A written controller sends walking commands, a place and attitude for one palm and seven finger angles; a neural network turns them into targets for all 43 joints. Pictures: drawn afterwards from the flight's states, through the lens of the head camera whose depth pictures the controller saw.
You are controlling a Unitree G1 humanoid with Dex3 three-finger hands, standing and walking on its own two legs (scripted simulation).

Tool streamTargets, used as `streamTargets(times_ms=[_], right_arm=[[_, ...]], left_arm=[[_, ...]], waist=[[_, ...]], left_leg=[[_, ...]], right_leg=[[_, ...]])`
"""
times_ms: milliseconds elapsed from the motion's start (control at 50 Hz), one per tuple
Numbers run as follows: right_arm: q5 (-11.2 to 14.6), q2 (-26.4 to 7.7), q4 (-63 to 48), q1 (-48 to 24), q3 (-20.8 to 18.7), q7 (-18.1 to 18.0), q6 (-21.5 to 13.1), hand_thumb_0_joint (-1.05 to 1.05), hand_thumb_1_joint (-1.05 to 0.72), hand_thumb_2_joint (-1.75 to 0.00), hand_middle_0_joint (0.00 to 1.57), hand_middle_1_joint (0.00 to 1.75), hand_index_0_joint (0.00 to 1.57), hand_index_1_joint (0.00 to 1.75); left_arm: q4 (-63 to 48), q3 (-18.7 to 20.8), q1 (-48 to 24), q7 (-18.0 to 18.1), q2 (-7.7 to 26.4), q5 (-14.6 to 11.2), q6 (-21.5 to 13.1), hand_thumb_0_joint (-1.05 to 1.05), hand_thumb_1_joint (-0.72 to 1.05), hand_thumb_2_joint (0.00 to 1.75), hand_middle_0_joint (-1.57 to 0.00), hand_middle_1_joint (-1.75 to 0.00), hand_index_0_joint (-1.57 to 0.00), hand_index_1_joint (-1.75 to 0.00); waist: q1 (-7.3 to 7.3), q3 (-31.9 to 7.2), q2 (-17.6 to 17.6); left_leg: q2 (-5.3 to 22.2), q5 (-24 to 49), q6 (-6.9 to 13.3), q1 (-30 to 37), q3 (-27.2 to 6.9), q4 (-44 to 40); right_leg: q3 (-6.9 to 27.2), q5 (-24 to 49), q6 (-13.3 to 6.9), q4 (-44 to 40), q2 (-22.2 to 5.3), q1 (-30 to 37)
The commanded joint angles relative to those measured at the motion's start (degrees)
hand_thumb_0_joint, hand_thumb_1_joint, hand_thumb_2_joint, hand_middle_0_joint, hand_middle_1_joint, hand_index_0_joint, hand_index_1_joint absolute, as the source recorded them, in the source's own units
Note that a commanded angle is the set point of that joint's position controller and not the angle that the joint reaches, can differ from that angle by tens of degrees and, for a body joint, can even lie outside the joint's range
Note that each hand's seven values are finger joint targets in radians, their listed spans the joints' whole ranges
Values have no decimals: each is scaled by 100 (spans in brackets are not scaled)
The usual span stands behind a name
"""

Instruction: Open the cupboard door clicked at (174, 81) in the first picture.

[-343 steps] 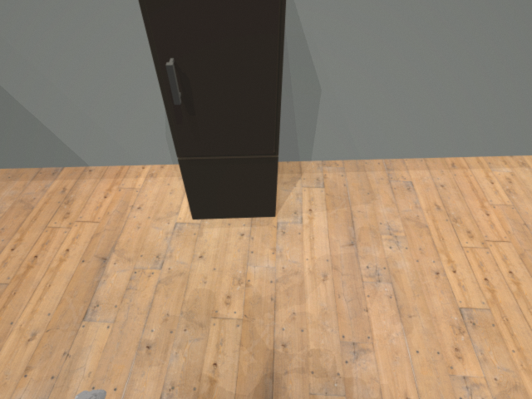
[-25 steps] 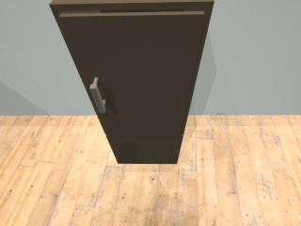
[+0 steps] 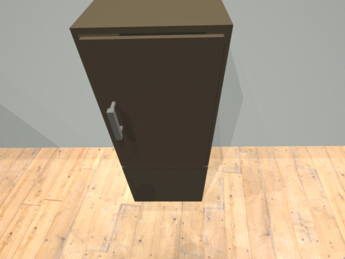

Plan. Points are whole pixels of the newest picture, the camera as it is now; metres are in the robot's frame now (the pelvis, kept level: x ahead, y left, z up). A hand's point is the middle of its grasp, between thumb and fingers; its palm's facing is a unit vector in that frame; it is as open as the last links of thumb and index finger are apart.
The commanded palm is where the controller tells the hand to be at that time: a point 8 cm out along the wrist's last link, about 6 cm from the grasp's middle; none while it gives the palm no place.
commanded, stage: look again from close up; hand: left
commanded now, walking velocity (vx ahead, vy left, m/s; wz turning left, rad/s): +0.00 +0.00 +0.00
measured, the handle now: (116, 121) +0.54 +0.23 -0.02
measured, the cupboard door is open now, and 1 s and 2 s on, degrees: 0 0 0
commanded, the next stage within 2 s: raise the hand with hooked fingers in 0.48 s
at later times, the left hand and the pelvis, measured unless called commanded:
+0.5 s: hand out of the picture +0.02 +0.16 -0.16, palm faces +0.03 -0.98 -0.22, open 7.3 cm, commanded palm none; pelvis +0.02 -0.01 +0.01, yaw +0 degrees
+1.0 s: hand (108, 241) +0.18 +0.17 -0.06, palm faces +0.03 -1.00 +0.04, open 8.5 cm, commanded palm +0.15 +0.24 -0.05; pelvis -0.01 -0.01 -0.08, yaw +0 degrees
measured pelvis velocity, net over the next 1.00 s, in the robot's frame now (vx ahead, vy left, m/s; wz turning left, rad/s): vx -0.01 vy -0.01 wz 0.01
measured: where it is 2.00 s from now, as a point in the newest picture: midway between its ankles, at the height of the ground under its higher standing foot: outside the picture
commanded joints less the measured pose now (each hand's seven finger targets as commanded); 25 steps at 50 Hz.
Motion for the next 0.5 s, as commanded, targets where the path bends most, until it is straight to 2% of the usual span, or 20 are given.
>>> streamTargets(times_ms=[0, 20, 180, 340, 480], right_arm=[[-4, -425, -276, 430, 14, -29, -99, 0, -90, -90, 20, 30, 20, 30], [-9, -361, -221, 431, 37, -35, -120, 0, -90, -90, 20, 30, 20, 30], [8, -316, 142, 558, 109, -62, -170, 0, -90, -90, 20, 30, 20, 30], [7, -215, 406, 513, 124, -107, -203, 0, -90, -90, 20, 30, 20, 30], [7, -197, 494, 443, 111, -132, -168, 0, -90, -90, 20, 30, 20, 30]], left_arm=[[-292, 102, -27, 3, 588, -5, -180, 0, 90, 90, -20, -30, -20, -30], [-234, 98, -17, -9, 583, -7, -183, 0, 90, 90, -20, -30, -20, -30], [-16, 76, 118, 7, 467, -44, -236, 0, 90, 90, -20, -30, -20, -30], [116, 108, 64, 29, 415, -39, -239, 0, 90, 90, -20, -30, -20, -30], [172, 110, 38, 29, 429, -38, -227, 0, 90, 90, -20, -30, -20, -30]], waist=[[-50, 608, -473], [-31, 642, -248], [-10, 466, -479], [42, 401, -255], [34, 455, -233]], left_leg=[[432, -318, 215, -694, -703, -1049], [431, -227, 217, -675, -703, -1164], [404, 289, 180, -333, -571, -1178], [458, 786, 140, -218, -516, -1204], [466, 765, 103, -70, -448, -1180]], right_leg=[[896, -1083, -110, -823, -480, -22], [837, -912, -118, -787, -490, 38], [880, -257, -101, -785, -544, 333], [778, 572, -104, -636, -566, 648], [810, 697, -120, -745, -598, 613]])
